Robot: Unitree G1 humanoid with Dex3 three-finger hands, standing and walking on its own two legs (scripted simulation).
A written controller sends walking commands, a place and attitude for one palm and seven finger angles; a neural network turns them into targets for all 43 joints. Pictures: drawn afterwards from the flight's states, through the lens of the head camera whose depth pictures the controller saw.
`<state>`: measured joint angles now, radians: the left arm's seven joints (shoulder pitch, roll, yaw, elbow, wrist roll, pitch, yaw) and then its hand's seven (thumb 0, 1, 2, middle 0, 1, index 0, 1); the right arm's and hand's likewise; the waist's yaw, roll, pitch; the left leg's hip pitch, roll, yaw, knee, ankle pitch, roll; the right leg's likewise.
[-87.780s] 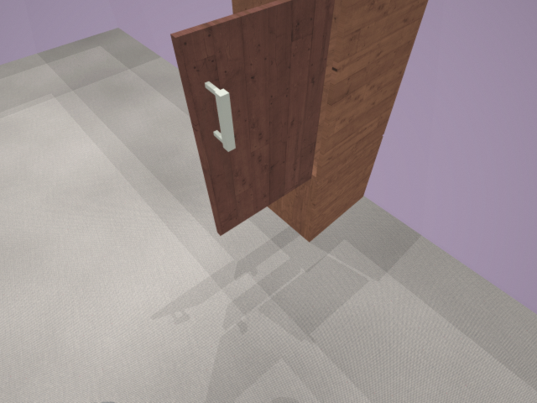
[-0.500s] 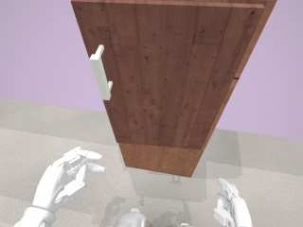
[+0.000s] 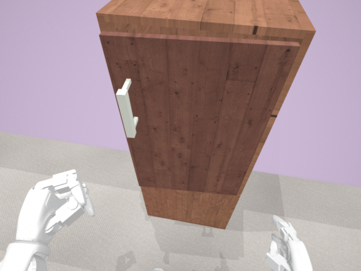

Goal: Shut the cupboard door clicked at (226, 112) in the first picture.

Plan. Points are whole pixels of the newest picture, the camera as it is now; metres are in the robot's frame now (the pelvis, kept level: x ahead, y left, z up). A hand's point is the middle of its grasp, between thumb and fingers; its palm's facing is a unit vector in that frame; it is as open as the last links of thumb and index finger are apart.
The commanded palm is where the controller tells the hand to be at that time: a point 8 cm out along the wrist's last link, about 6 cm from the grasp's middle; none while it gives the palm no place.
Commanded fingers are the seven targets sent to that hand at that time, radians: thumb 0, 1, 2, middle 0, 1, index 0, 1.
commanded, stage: raise the hand and make a fist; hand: left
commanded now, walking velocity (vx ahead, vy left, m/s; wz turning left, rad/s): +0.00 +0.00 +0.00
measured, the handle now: (129, 109) +0.44 +0.16 +0.13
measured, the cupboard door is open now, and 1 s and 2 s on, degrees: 5 5 5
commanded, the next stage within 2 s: bring the fist close to the handle in 0.68 s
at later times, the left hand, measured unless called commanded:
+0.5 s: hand (87, 199) +0.22 +0.19 +0.11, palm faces -0.05 -1.00 -0.02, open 3.1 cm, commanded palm +0.20 +0.25 +0.13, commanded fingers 0.00 0.90 0.90 -1.30 -1.50 -1.30 -1.50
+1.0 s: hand (89, 179) +0.24 +0.18 +0.14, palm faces +0.00 -1.00 -0.04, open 3.1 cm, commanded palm +0.22 +0.23 +0.13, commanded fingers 0.00 0.90 0.90 -1.30 -1.50 -1.30 -1.50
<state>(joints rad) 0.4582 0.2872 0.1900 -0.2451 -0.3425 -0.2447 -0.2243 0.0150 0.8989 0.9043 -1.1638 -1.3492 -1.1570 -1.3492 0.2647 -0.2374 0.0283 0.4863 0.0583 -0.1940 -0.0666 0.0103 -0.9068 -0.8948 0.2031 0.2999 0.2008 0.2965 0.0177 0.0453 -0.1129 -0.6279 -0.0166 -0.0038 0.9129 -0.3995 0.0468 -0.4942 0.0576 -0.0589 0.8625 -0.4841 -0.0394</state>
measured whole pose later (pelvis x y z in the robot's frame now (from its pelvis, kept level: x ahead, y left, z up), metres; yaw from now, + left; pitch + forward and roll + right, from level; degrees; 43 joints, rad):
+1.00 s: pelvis -0.01 +0.00 +0.02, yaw +1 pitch +2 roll -2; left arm 0.21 0.26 0.15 -0.13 -0.29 -0.13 -0.20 0.01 0.90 0.90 -1.30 -1.50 -1.30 -1.50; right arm 0.25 -0.25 0.06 0.57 0.05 -0.22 -0.06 0.01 -0.90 -0.89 0.21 0.30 0.20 0.30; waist 0.02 0.04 -0.05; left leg -0.46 -0.03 0.00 0.75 -0.32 0.05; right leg -0.33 0.04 -0.05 0.71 -0.41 -0.03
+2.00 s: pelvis +0.01 -0.01 +0.03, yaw -1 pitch +3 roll +0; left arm -0.18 0.22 0.10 0.26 -0.21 -0.13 -0.10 0.01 0.90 0.90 -1.30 -1.50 -1.29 -1.50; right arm 0.25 -0.26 0.03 0.60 0.05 -0.09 -0.03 0.01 -0.91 -0.89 0.20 0.30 0.20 0.30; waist -0.01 0.04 -0.06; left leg -0.44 -0.02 0.03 0.70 -0.32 0.04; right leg -0.34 0.05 -0.02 0.69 -0.41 -0.05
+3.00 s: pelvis -0.02 +0.01 +0.02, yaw +2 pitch +5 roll -2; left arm -0.68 0.30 0.05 0.90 -0.25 -0.26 -0.28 0.04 0.84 1.04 -1.30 -1.50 -1.32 -1.50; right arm 0.29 -0.28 0.04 0.70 0.06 -0.10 -0.05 0.01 -0.91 -0.89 0.20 0.30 0.20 0.30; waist -0.04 0.04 -0.01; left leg -0.57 -0.05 -0.01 0.75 -0.28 0.06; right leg -0.45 0.03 -0.07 0.74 -0.39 -0.03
